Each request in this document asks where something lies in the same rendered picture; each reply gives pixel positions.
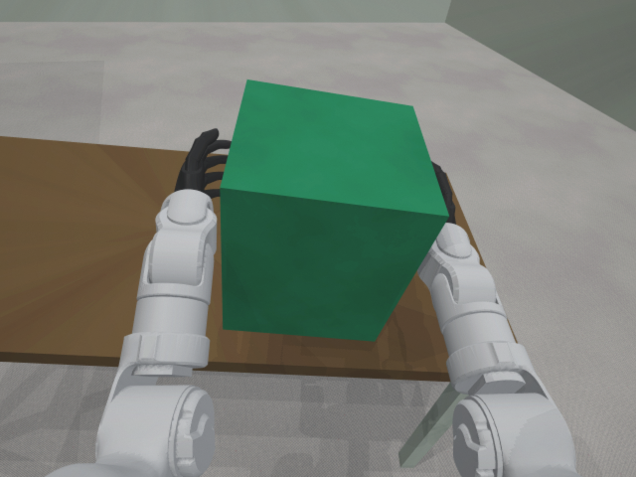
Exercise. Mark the robot left upper arm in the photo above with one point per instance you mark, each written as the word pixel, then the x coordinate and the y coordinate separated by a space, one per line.
pixel 153 431

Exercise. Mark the table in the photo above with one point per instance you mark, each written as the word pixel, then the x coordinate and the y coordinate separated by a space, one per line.
pixel 75 220

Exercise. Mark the left robot hand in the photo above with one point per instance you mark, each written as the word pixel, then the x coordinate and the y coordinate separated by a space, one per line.
pixel 192 174

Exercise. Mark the right robot forearm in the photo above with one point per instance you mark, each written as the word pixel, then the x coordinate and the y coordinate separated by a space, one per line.
pixel 484 357

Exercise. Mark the right robot hand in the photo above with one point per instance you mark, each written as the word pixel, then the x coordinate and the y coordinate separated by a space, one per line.
pixel 446 192

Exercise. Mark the robot right upper arm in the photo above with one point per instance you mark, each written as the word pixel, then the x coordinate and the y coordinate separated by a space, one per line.
pixel 511 435

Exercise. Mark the left robot forearm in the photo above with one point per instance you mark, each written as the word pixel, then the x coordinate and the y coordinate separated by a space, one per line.
pixel 169 331

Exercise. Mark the carton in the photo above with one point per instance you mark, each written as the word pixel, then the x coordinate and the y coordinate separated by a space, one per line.
pixel 329 205

